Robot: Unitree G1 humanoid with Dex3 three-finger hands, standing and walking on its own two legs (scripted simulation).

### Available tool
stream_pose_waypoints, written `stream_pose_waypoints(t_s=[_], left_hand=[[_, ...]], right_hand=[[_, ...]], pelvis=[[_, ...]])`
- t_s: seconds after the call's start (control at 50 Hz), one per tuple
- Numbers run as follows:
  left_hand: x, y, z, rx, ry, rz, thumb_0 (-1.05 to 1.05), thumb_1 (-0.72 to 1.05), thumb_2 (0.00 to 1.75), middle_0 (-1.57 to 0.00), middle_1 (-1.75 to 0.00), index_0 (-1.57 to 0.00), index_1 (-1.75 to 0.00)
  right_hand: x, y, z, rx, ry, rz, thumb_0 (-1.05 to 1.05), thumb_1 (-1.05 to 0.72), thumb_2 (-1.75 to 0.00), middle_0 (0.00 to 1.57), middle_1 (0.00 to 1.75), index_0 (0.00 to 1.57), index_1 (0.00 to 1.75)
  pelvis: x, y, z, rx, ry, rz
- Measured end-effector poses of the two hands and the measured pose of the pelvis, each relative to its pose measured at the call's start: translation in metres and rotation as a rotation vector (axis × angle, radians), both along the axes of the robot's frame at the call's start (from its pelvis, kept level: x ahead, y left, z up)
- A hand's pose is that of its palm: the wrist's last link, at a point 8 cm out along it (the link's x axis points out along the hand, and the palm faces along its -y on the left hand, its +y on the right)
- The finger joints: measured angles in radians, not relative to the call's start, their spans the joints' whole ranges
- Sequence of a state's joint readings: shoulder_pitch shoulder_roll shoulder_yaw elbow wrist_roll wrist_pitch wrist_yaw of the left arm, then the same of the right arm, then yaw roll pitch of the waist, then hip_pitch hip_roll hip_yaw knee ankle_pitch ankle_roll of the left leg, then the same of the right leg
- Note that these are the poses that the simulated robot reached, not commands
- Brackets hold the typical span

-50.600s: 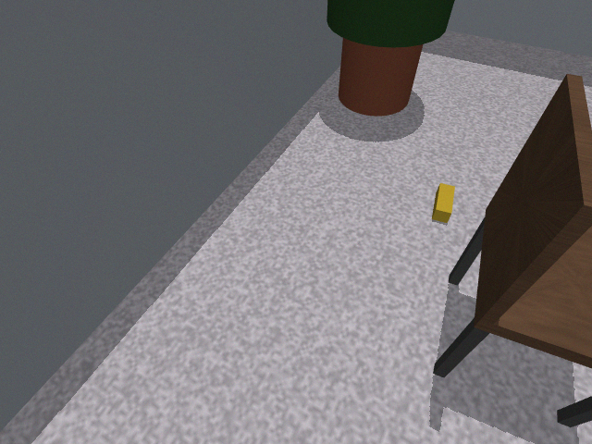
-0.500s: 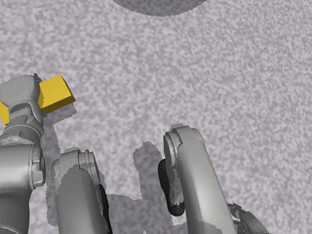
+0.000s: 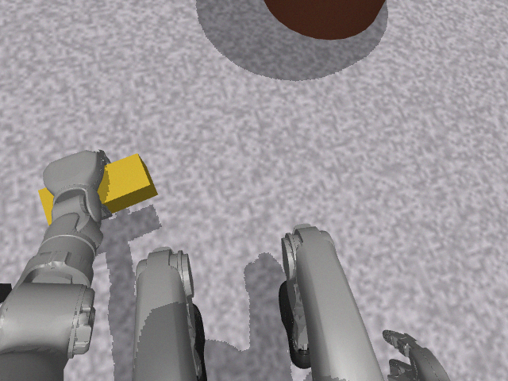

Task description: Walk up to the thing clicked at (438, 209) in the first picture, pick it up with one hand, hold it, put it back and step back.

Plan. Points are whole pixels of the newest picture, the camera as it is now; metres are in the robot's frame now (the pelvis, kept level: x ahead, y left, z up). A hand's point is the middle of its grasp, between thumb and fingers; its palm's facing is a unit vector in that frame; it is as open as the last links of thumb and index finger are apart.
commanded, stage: lift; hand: left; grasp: from above
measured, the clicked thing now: (102, 192) +0.44 +0.25 -0.16
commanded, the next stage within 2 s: hold in 1.18 s
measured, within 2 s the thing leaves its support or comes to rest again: neither
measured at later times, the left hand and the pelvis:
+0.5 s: hand (24, 191) +0.37 +0.24 +0.07, palm faces -0.42 -0.19 -0.89, open 9.7 cm; pelvis +0.02 +0.00 +0.18, yaw +2 degrees
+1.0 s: hand out of the picture +0.38 +0.23 +0.20, palm faces -0.44 -0.19 -0.88, open 9.7 cm; pelvis +0.07 +0.00 +0.30, yaw +2 degrees
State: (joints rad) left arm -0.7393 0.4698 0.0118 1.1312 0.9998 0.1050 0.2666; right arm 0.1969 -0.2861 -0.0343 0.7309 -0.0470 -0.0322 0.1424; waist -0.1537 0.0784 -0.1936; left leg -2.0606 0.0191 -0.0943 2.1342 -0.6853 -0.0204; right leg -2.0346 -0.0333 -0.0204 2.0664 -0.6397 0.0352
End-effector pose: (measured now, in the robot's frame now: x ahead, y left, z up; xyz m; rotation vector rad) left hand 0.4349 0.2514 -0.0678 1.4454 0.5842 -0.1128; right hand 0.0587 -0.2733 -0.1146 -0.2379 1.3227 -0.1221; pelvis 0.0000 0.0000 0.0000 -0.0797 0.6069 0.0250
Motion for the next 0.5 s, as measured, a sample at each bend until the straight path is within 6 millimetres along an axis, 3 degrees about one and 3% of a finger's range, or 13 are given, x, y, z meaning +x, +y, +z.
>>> stream_pose_waypoints(t_s=[0.24,0.5], left_hand=[[-0.034,0.000,0.089,-0.009,0.018,0.020,0.00,0.04,0.46,-0.75,-0.51,-0.74,-0.51],[-0.058,-0.009,0.199,-0.018,0.017,0.056,0.00,0.03,0.46,-0.76,-0.50,-0.75,-0.50]], right_hand=[[0.046,0.003,0.082,-0.067,-0.148,-0.017,0.00,-0.90,-0.90,0.21,0.30,0.20,0.30],[0.069,0.013,0.175,-0.061,-0.221,-0.063,0.01,-0.89,-0.90,0.21,0.30,0.20,0.30]], pelvis=[[0.004,0.000,0.079,0.014,-0.057,0.016],[0.022,-0.002,0.175,0.039,-0.175,0.015]])
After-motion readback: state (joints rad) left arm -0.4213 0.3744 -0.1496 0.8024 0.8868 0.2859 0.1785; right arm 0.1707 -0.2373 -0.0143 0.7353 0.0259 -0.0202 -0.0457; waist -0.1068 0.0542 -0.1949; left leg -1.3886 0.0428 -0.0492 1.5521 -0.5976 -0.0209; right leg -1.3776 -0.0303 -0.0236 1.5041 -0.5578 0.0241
